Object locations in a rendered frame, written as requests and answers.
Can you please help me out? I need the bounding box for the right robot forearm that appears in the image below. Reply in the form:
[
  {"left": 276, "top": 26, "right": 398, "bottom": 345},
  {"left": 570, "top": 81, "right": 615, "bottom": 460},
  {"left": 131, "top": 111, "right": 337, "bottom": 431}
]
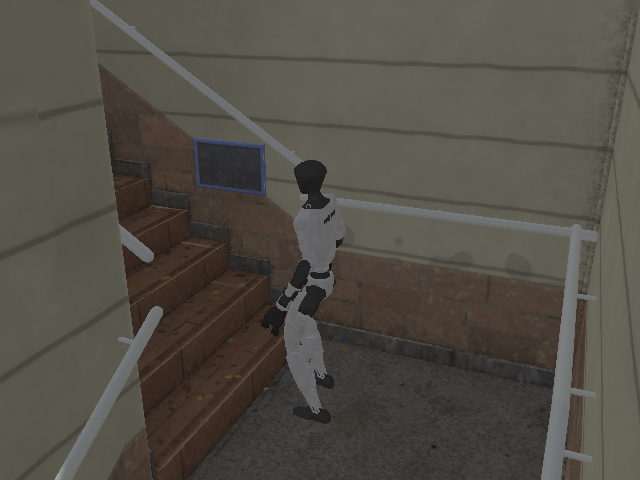
[{"left": 331, "top": 237, "right": 344, "bottom": 262}]

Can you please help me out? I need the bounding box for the right robot upper arm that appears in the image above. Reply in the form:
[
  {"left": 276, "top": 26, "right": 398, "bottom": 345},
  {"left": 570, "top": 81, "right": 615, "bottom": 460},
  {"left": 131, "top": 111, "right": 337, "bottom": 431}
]
[{"left": 323, "top": 194, "right": 346, "bottom": 240}]

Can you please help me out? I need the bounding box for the left robot upper arm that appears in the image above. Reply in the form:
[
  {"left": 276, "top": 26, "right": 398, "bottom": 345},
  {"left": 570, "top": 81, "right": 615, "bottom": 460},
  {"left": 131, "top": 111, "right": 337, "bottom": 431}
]
[{"left": 293, "top": 210, "right": 316, "bottom": 273}]

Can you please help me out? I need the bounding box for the robot left thigh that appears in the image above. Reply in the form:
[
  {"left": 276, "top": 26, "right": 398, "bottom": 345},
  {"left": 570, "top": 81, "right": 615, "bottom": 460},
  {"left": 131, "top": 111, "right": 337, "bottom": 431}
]
[{"left": 284, "top": 287, "right": 321, "bottom": 364}]

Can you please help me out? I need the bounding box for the left robot hand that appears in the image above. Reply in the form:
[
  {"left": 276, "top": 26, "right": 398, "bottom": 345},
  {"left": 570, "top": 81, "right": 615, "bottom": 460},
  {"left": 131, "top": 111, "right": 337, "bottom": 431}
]
[{"left": 261, "top": 306, "right": 286, "bottom": 336}]

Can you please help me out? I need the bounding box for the humanoid robot head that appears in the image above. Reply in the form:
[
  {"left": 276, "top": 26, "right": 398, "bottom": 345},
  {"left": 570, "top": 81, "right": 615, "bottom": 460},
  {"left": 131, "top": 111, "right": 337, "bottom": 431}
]
[{"left": 294, "top": 160, "right": 330, "bottom": 209}]

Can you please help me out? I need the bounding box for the left robot forearm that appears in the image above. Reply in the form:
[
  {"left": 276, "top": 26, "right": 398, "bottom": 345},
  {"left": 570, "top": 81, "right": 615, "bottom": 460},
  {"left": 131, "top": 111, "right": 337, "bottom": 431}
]
[{"left": 276, "top": 260, "right": 311, "bottom": 311}]

